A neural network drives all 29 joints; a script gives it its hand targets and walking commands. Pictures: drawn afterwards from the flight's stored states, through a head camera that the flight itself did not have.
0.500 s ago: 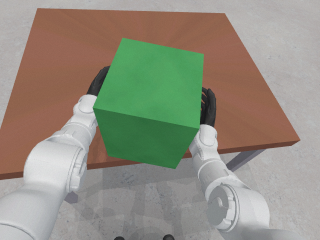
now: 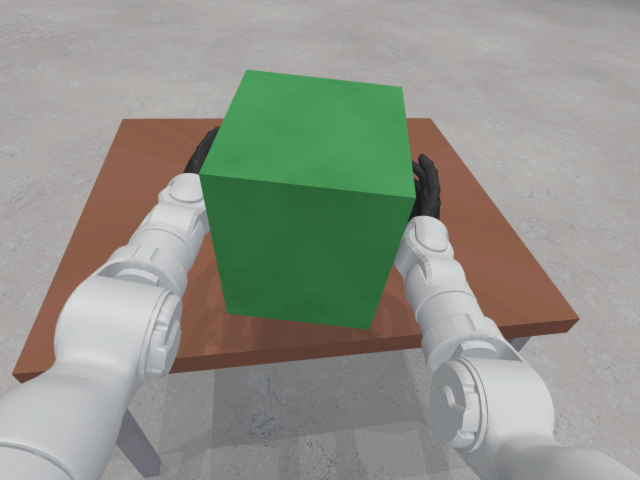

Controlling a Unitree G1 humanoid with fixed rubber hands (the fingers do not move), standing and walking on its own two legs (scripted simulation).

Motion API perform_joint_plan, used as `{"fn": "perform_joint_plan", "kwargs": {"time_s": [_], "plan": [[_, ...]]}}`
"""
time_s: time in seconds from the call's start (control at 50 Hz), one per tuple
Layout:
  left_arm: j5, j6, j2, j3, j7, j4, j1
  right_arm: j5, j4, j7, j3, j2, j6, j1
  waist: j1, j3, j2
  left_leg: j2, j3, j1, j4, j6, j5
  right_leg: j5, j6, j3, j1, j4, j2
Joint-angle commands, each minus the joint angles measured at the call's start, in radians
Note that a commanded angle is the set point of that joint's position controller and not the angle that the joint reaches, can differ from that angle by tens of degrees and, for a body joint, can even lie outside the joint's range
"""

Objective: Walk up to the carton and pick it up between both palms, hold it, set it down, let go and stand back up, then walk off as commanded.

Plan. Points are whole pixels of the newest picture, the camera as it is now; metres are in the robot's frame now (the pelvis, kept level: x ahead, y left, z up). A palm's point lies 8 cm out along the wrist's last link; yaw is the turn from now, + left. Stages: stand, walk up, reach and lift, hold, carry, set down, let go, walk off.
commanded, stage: reach and lift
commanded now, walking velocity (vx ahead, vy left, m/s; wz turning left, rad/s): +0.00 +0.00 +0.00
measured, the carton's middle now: (310, 205) +0.42 +0.00 +0.15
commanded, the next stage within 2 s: hold in 1.90 s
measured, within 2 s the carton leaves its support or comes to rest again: neither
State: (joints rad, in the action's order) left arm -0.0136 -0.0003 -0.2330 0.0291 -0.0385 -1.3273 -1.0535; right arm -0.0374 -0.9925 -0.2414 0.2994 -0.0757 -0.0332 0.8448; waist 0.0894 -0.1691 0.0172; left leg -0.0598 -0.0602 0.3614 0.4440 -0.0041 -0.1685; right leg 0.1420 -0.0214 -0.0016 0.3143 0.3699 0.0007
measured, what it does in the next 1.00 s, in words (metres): stands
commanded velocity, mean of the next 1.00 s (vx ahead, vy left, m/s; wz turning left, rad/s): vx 0.00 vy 0.00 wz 0.00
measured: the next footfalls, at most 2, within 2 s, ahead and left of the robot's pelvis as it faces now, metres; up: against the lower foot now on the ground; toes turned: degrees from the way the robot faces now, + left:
none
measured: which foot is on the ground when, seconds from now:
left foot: down 0.00-1.00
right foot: down 0.00-1.00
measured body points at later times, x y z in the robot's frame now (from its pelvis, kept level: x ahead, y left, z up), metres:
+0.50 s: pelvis -0.01 -0.01 +0.00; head -0.07 +0.00 +0.45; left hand +0.41 +0.16 +0.19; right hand +0.40 -0.13 +0.19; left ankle +0.03 +0.12 -0.74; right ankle +0.03 -0.13 -0.74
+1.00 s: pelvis -0.01 -0.01 +0.00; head -0.06 +0.00 +0.45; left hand +0.40 +0.16 +0.19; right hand +0.40 -0.13 +0.20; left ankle +0.03 +0.12 -0.74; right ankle +0.03 -0.13 -0.74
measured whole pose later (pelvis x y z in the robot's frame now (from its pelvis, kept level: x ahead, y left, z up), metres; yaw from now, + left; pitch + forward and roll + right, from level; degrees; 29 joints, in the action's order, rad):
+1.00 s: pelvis -0.01 -0.01 +0.00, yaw +0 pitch -6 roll -1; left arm 0.13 0.55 -0.11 0.23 -0.07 -0.63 -0.80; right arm -0.18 -0.82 -0.21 0.15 0.02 0.30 0.88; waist 0.04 -0.03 0.02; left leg -0.06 -0.06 0.13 0.39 -0.02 -0.16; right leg 0.16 -0.01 -0.01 0.10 0.36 0.00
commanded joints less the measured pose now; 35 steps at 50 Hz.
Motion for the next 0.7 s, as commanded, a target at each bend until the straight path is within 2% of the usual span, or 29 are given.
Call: {"fn": "perform_joint_plan", "kwargs": {"time_s": [0.0,0.02,0.04,0.06,0.1,0.16,0.18,0.2,0.22,0.24,0.26,0.3,0.32,0.36,0.38,0.4,0.42,0.44,0.48,0.54,0.56,0.62,0.64,0.66,0.68], "plan": [[0.059,-0.012,0.830,0.010,0.175,0.430,-0.810,0.025,0.172,0.163,-0.310,-0.588,0.037,0.902,-0.037,-0.469,-0.068,0.077,0.038,-0.326,-0.096,-0.015,0.129,-0.135,0.003,-0.013,-0.219,-0.060,-0.024],[0.069,0.009,0.823,0.035,0.175,0.402,-0.763,0.020,0.151,0.161,-0.309,-0.577,0.056,0.874,-0.033,-0.411,-0.061,0.080,0.028,-0.310,-0.103,-0.014,0.135,-0.161,-0.001,-0.013,-0.240,-0.059,-0.020],[0.080,0.025,0.817,0.058,0.180,0.423,-0.778,0.022,0.149,0.159,-0.295,-0.573,0.070,0.894,-0.034,-0.397,-0.046,0.080,0.034,-0.332,-0.107,-0.014,0.134,-0.160,-0.009,-0.013,-0.248,-0.061,-0.019],[0.095,0.047,0.802,0.079,0.183,0.419,-0.758,0.022,0.151,0.160,-0.282,-0.563,0.077,0.891,-0.037,-0.363,-0.054,0.086,0.030,-0.321,-0.112,-0.013,0.117,-0.146,-0.007,-0.013,-0.259,-0.068,-0.020],[0.091,0.073,0.808,0.076,0.177,0.491,-0.748,0.005,0.217,0.165,-0.313,-0.573,0.083,0.915,-0.055,-0.381,-0.036,0.087,0.027,-0.318,-0.114,-0.012,0.127,-0.159,-0.011,-0.014,-0.299,-0.061,-0.027],[0.112,0.120,0.787,0.125,0.172,0.512,-0.760,-0.004,0.212,0.179,-0.298,-0.548,0.105,0.932,-0.065,-0.327,-0.012,0.088,0.030,-0.322,-0.132,-0.006,0.103,-0.105,-0.013,-0.018,-0.292,-0.078,-0.030],[0.118,0.144,0.800,0.118,0.169,0.521,-0.718,-0.014,0.246,0.182,-0.316,-0.536,0.106,0.945,-0.078,-0.335,-0.026,0.089,0.027,-0.341,-0.130,-0.006,0.106,-0.094,-0.010,-0.018,-0.302,-0.085,-0.029],[0.119,0.153,0.788,0.113,0.166,0.575,-0.737,-0.010,0.237,0.183,-0.326,-0.540,0.113,0.923,-0.069,-0.347,-0.015,0.088,0.027,-0.352,-0.129,-0.005,0.119,-0.114,-0.008,-0.022,-0.316,-0.088,-0.030],[0.109,0.168,0.805,0.093,0.158,0.580,-0.731,-0.033,0.288,0.187,-0.350,-0.539,0.109,0.973,-0.085,-0.379,-0.023,0.089,0.027,-0.363,-0.122,-0.008,0.137,-0.119,-0.009,-0.023,-0.307,-0.081,-0.035],[0.107,0.172,0.794,0.100,0.158,0.599,-0.772,-0.024,0.271,0.190,-0.336,-0.532,0.112,0.974,-0.076,-0.375,-0.022,0.092,0.026,-0.353,-0.126,-0.005,0.112,-0.082,-0.004,-0.023,-0.297,-0.088,-0.038],[0.116,0.201,0.783,0.106,0.155,0.574,-0.701,-0.021,0.234,0.193,-0.330,-0.512,0.132,0.918,-0.067,-0.276,-0.006,0.089,0.028,-0.351,-0.141,-0.005,0.095,-0.067,-0.004,-0.030,-0.297,-0.104,-0.036],[0.124,0.230,0.797,0.103,0.151,0.618,-0.692,-0.031,0.246,0.196,-0.341,-0.511,0.149,0.909,-0.073,-0.283,0.010,0.086,0.025,-0.365,-0.149,-0.001,0.083,-0.040,-0.005,-0.028,-0.308,-0.114,-0.034],[0.132,0.236,0.795,0.100,0.150,0.651,-0.715,-0.036,0.236,0.194,-0.332,-0.511,0.155,0.895,-0.064,-0.272,-0.009,0.087,0.024,-0.369,-0.149,-0.006,0.081,-0.038,-0.003,-0.035,-0.308,-0.108,-0.038],[0.119,0.259,0.806,0.076,0.144,0.673,-0.697,-0.047,0.279,0.199,-0.362,-0.511,0.154,0.922,-0.071,-0.299,-0.001,0.088,0.029,-0.380,-0.140,-0.007,0.103,-0.057,-0.004,-0.042,-0.307,-0.110,-0.045],[0.093,0.266,0.838,0.028,0.135,0.719,-0.716,-0.063,0.334,0.200,-0.385,-0.520,0.147,0.952,-0.069,-0.356,-0.010,0.087,0.031,-0.398,-0.128,-0.012,0.130,-0.072,-0.001,-0.045,-0.304,-0.105,-0.051],[0.078,0.276,0.842,0.004,0.128,0.768,-0.710,-0.084,0.337,0.199,-0.409,-0.523,0.152,0.935,-0.069,-0.376,-0.022,0.090,0.031,-0.405,-0.118,-0.016,0.154,-0.093,-0.002,-0.044,-0.319,-0.105,-0.054],[0.075,0.287,0.843,0.005,0.127,0.761,-0.713,-0.077,0.325,0.199,-0.403,-0.517,0.159,0.932,-0.061,-0.363,-0.023,0.090,0.034,-0.414,-0.114,-0.019,0.160,-0.095,0.001,-0.049,-0.307,-0.106,-0.056],[0.088,0.301,0.839,0.011,0.121,0.765,-0.693,-0.085,0.292,0.203,-0.410,-0.513,0.173,0.904,-0.073,-0.332,-0.020,0.088,0.032,-0.417,-0.120,-0.016,0.159,-0.086,-0.001,-0.046,-0.295,-0.115,-0.054],[0.080,0.328,0.845,-0.018,0.114,0.823,-0.674,-0.099,0.292,0.200,-0.414,-0.498,0.189,0.858,-0.055,-0.328,-0.034,0.086,0.038,-0.432,-0.116,-0.023,0.181,-0.099,-0.001,-0.055,-0.303,-0.113,-0.056],[0.081,0.367,0.845,-0.021,0.113,0.828,-0.629,-0.123,0.350,0.193,-0.449,-0.489,0.200,0.887,-0.060,-0.319,-0.007,0.091,0.037,-0.424,-0.113,-0.014,0.170,-0.086,-0.008,-0.050,-0.307,-0.122,-0.060],[0.075,0.367,0.846,-0.037,0.109,0.892,-0.670,-0.127,0.355,0.192,-0.454,-0.495,0.200,0.876,-0.062,-0.341,-0.025,0.091,0.039,-0.433,-0.105,-0.017,0.189,-0.103,-0.007,-0.049,-0.304,-0.113,-0.063],[0.075,0.408,0.861,-0.050,0.095,0.909,-0.635,-0.161,0.377,0.193,-0.493,-0.505,0.227,0.892,-0.075,-0.333,-0.026,0.092,0.041,-0.431,-0.107,-0.011,0.183,-0.084,-0.006,-0.051,-0.285,-0.124,-0.062],[0.099,0.421,0.846,-0.018,0.098,0.872,-0.614,-0.158,0.314,0.192,-0.474,-0.491,0.243,0.843,-0.068,-0.267,-0.017,0.093,0.038,-0.407,-0.119,-0.009,0.143,-0.040,-0.004,-0.047,-0.273,-0.136,-0.062],[0.088,0.432,0.865,-0.048,0.094,0.902,-0.613,-0.165,0.351,0.193,-0.480,-0.488,0.243,0.854,-0.063,-0.287,-0.029,0.087,0.046,-0.413,-0.120,-0.013,0.148,-0.044,-0.003,-0.051,-0.271,-0.131,-0.065],[0.090,0.445,0.870,-0.043,0.092,0.902,-0.592,-0.176,0.360,0.194,-0.496,-0.493,0.252,0.850,-0.070,-0.286,-0.027,0.092,0.043,-0.412,-0.117,-0.010,0.140,-0.043,-0.004,-0.050,-0.276,-0.133,-0.062]]}}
